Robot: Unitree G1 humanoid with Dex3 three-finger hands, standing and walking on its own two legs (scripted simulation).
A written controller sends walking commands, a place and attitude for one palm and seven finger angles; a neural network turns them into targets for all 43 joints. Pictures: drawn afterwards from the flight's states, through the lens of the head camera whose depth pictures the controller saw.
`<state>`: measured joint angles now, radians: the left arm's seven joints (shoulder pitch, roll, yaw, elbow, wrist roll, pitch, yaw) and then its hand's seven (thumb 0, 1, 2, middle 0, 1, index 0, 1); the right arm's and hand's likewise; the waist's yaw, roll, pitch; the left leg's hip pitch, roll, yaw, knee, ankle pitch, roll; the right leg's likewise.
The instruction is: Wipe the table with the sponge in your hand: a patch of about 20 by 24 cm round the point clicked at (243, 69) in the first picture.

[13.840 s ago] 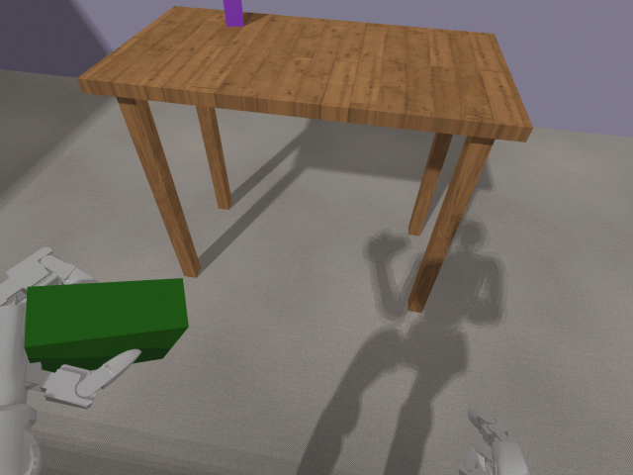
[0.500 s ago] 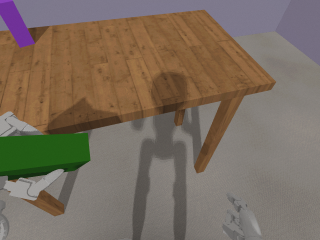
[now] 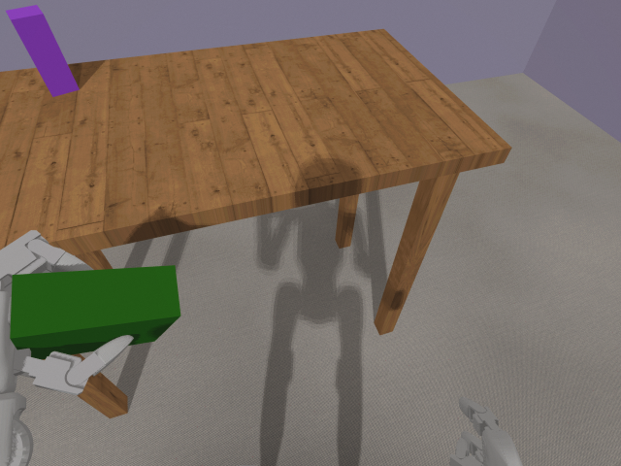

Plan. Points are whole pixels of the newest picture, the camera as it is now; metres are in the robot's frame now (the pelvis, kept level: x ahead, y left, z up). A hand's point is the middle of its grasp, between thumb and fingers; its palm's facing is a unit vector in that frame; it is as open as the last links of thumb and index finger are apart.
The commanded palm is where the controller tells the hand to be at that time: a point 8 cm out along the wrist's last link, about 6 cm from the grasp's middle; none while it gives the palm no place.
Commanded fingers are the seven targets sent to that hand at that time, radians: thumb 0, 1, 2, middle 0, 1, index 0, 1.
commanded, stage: come to a stop and stand still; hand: left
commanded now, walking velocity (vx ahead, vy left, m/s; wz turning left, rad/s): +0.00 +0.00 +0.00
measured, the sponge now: (121, 312) +0.23 +0.21 +0.15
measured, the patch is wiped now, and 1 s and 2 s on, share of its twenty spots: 0.00 0.00 0.00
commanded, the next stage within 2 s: look again from close up in 0.18 s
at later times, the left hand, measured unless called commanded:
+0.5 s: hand (33, 291) +0.23 +0.28 +0.17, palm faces +0.37 -0.85 -0.38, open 9.3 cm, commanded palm +0.16 +0.31 +0.18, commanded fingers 0.00 0.10 1.30 -1.20 -1.60 -1.20 -1.60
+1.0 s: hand (67, 232) +0.30 +0.29 +0.17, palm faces +0.39 -0.85 -0.35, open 9.3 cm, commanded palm +0.24 +0.32 +0.18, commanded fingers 0.00 0.10 1.30 -1.20 -1.60 -1.20 -1.60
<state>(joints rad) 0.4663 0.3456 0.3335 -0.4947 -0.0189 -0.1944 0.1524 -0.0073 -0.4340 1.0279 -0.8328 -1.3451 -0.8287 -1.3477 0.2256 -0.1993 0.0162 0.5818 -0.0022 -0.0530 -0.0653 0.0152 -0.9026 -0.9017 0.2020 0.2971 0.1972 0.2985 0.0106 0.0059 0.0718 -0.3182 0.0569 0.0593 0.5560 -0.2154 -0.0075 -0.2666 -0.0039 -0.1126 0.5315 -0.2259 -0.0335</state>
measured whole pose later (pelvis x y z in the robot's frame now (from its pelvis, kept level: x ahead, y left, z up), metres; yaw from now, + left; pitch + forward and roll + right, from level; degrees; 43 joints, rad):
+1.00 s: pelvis +0.07 +0.04 +0.00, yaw -2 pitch +0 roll -1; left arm 0.36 0.35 0.35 -0.41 -0.02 -0.20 0.11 -0.01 -0.43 1.03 -0.82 -1.36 -0.82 -1.36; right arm 0.19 -0.18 0.04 0.54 -0.02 -0.13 -0.03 0.02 -0.90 -0.90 0.21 0.30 0.20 0.30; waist 0.02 -0.02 0.01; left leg -0.25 0.00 0.09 0.58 -0.33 0.05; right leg -0.21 0.00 0.02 0.55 -0.33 0.01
